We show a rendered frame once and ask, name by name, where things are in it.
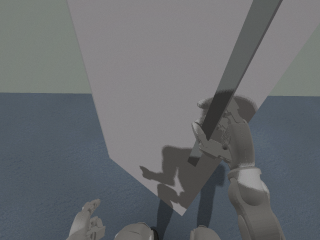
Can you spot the left robot hand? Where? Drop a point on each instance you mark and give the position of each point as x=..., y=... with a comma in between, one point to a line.
x=83, y=224

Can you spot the right robot forearm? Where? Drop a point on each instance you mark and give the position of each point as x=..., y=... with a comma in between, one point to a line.
x=251, y=199

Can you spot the left robot thigh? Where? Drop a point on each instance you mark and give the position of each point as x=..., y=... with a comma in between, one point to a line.
x=136, y=231

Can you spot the right robot hand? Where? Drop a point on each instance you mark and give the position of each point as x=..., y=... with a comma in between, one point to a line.
x=236, y=135

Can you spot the right robot thigh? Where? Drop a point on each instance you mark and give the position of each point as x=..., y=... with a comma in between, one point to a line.
x=203, y=233

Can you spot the handle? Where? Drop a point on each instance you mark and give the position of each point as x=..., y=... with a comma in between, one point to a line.
x=256, y=24

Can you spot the fridge door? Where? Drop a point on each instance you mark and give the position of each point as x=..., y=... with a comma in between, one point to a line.
x=149, y=62

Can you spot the robot thigh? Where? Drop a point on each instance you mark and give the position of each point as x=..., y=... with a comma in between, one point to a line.
x=136, y=231
x=203, y=233

